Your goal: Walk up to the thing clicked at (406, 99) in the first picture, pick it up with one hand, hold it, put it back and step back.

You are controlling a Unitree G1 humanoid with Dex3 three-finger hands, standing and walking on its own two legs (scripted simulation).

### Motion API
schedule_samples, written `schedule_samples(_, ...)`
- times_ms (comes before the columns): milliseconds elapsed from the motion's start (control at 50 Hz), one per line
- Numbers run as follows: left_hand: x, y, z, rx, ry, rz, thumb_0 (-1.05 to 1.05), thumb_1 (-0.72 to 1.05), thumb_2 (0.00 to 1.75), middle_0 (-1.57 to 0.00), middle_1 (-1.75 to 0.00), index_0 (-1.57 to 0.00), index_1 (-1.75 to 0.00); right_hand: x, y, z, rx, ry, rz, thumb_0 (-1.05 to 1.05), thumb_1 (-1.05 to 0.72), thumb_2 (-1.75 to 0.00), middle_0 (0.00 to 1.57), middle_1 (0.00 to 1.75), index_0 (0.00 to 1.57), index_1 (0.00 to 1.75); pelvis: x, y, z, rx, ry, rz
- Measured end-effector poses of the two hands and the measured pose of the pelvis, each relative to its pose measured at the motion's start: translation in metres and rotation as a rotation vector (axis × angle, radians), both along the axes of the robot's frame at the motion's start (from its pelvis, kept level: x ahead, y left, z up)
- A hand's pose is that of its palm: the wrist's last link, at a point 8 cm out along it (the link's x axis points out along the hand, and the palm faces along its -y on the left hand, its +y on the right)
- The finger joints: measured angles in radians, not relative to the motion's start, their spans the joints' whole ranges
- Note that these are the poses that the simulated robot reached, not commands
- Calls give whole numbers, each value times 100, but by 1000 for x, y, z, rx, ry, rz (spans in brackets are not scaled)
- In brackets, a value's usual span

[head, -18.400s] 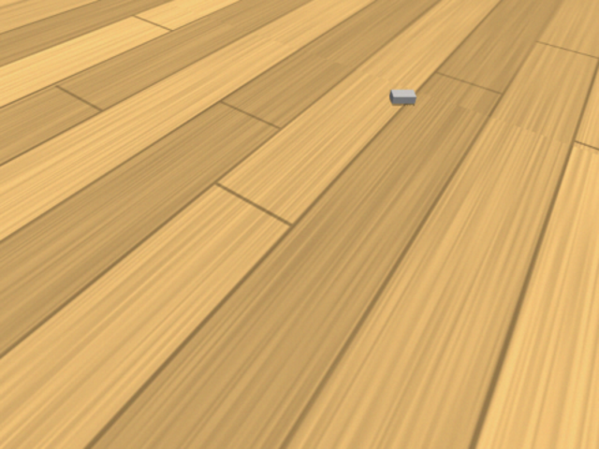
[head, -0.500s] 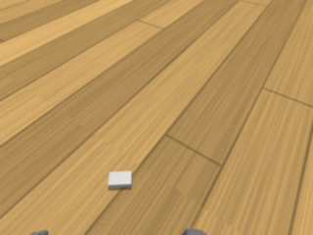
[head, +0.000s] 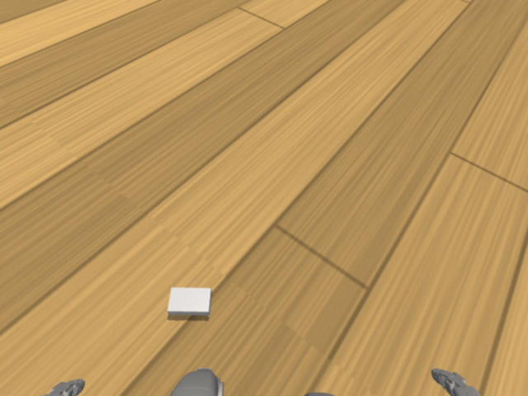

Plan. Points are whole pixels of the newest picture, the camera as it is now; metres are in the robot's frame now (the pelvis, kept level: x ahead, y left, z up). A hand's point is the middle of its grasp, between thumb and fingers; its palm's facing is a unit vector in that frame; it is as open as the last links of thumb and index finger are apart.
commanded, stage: walk up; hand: left
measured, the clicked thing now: (190, 301) +0.46 +0.24 -0.73
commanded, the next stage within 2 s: none
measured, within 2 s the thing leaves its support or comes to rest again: neither
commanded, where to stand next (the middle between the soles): +0.09 -0.01 m, yaw +1 degrees
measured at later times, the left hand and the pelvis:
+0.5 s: hand out of the picture +0.09 +0.25 -0.13, palm faces +0.00 -0.94 -0.34, open 7.4 cm; pelvis +0.00 +0.00 +0.03, yaw +1 degrees
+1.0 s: hand out of the picture +0.05 +0.26 -0.13, palm faces +0.01 -0.94 -0.33, open 7.4 cm; pelvis +0.00 +0.00 +0.03, yaw +2 degrees
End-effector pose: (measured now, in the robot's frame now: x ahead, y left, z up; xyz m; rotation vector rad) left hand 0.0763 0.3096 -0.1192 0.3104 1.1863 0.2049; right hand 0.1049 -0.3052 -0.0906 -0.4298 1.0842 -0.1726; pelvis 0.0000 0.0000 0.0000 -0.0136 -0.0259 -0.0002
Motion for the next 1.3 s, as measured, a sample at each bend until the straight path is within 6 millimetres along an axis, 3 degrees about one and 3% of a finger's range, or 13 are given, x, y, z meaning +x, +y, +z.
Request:
schedule_samples(100, -13, -7, 7, 23, 34, -4, 1, 91, 89, -20, -30, -20, -30, 13, -4, -5, 42, -14, -21, 0, -90, -90, 21, 30, 21, 30, -1, -8, 4, 4, -14, 7)
schedule_samples(220, -15, -12, 20, 30, 37, 2, 1, 91, 89, -20, -30, -20, -30, 13, -1, -8, 86, 8, -26, 0, -91, -90, 21, 30, 21, 30, -1, -9, 12, 13, -27, 9)
schedule_samples(520, 9, -13, 30, -10, -8, 1, 1, 91, 89, -20, -30, -20, -30, -25, 7, 1, 90, 108, -81, 1, -91, -90, 21, 30, 21, 30, -3, -3, 27, 4, -32, 11)
schedule_samples(740, -8, -10, 23, -24, 50, 14, 1, 91, 89, -20, -30, -20, -30, -37, 7, 5, 73, 136, -104, 1, -91, -90, 21, 30, 21, 30, -3, 0, 29, 2, -17, 16)
schedule_samples(920, -28, -10, 22, -18, 95, 43, 1, 91, 89, -20, -30, -20, -30, -25, 10, 3, 85, 127, -87, 0, -91, -90, 21, 30, 21, 30, -1, 0, 29, 1, -11, 23)
schedule_samples(1080, -31, -11, 25, -14, 92, 58, 1, 91, 89, -20, -30, -20, -30, -10, 13, 2, 102, 108, -66, 0, -91, -90, 21, 30, 21, 30, 3, -3, 30, 2, -11, 30)
schedule_samples(1180, -29, -8, 28, -7, 57, 51, 1, 91, 89, -20, -30, -20, -30, -4, 6, 5, 97, 93, -51, 0, -90, -90, 21, 30, 21, 30, 17, -3, 29, 8, -5, 30)
schedule_samples(1300, -29, 17, 18, 2, 88, 73, 1, 91, 89, -20, -30, -20, -30, 14, 5, 6, 42, 102, -50, 1, -91, -90, 21, 30, 21, 30, 43, 14, 18, -9, -19, 40)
